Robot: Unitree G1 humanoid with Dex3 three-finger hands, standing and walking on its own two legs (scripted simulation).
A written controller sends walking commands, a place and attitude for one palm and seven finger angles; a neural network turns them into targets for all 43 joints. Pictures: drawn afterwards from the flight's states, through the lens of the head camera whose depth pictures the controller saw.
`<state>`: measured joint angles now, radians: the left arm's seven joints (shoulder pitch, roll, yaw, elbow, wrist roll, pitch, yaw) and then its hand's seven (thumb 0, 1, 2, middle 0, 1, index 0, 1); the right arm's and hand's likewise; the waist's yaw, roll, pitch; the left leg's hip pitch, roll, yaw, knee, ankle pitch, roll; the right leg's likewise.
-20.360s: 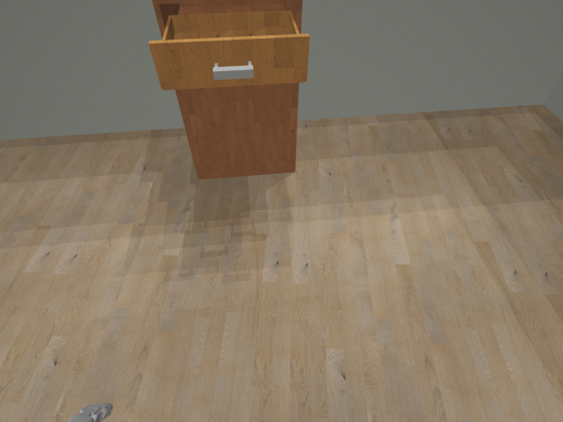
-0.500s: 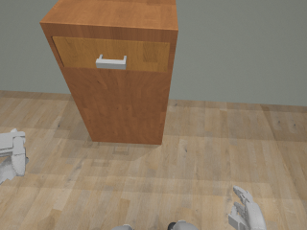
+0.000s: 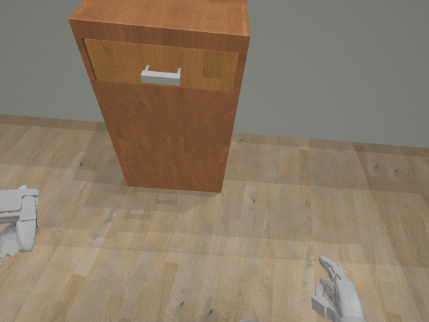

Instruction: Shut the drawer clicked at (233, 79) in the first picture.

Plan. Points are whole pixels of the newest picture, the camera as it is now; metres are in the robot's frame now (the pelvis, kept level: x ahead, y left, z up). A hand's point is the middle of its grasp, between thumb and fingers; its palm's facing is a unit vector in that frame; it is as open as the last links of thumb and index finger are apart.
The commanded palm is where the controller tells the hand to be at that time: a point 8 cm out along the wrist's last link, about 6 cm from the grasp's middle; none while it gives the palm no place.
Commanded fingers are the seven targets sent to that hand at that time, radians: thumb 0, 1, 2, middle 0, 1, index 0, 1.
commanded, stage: step back with the hand held close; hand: left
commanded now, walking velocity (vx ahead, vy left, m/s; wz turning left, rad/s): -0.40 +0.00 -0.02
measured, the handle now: (162, 73) +0.79 +0.19 -0.02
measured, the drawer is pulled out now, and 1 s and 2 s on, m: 0.00 0.00 0.00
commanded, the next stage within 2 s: stop stepping back and stand still in 0.12 s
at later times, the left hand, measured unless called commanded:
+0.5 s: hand out of the picture +0.09 +0.22 +0.16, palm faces +0.28 -0.84 -0.46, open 3.2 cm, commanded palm +0.03 +0.27 +0.18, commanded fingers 0.00 0.90 0.90 -1.40 -1.60 -1.40 -1.60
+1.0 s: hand out of the picture +0.05 +0.22 +0.17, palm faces +0.31 -0.83 -0.45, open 3.2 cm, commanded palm none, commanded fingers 0.00 0.90 0.90 -1.40 -1.60 -1.40 -1.60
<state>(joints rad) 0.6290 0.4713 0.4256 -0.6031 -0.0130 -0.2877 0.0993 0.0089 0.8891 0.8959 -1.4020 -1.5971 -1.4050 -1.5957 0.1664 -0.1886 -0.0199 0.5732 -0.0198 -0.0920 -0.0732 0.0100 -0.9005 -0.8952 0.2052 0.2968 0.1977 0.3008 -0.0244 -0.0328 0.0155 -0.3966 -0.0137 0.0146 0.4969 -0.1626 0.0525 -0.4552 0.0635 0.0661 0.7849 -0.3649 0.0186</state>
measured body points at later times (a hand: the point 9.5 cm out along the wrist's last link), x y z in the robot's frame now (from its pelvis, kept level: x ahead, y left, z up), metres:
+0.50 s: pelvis -0.12 +0.00 +0.00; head -0.13 +0.02 +0.45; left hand +0.07 +0.27 +0.19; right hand -0.01 -0.27 -0.08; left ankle -0.09 +0.10 -0.74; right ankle -0.13 -0.14 -0.74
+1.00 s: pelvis -0.16 +0.00 +0.00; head -0.17 +0.01 +0.45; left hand +0.03 +0.26 +0.20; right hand -0.02 -0.23 -0.09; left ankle -0.11 +0.10 -0.72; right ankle -0.14 -0.10 -0.74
